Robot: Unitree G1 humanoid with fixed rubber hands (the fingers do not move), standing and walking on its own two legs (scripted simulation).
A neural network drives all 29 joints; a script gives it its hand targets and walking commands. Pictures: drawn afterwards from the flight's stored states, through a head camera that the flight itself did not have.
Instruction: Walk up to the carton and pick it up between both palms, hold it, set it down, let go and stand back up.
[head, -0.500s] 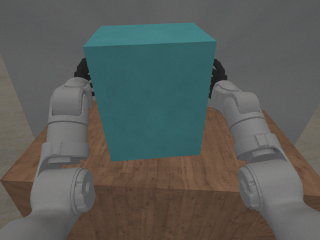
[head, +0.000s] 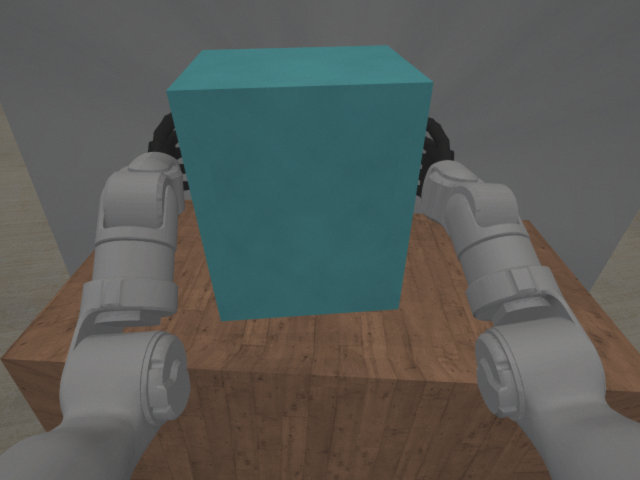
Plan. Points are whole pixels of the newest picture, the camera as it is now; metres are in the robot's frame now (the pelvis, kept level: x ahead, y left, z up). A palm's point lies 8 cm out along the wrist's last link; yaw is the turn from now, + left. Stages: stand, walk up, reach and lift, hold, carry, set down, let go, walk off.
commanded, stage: hold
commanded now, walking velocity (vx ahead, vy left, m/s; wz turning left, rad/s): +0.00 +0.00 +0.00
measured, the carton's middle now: (303, 183) +0.40 +0.00 +0.26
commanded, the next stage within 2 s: none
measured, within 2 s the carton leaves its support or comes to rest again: neither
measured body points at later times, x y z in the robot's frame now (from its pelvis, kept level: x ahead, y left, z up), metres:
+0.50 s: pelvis +0.00 +0.00 +0.00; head -0.08 +0.02 +0.44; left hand +0.40 +0.17 +0.28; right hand +0.39 -0.16 +0.28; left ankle +0.02 +0.13 -0.75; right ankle +0.02 -0.12 -0.75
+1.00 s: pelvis +0.00 +0.00 +0.00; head -0.08 +0.02 +0.44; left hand +0.40 +0.17 +0.28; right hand +0.39 -0.16 +0.28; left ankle +0.02 +0.13 -0.75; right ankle +0.02 -0.12 -0.75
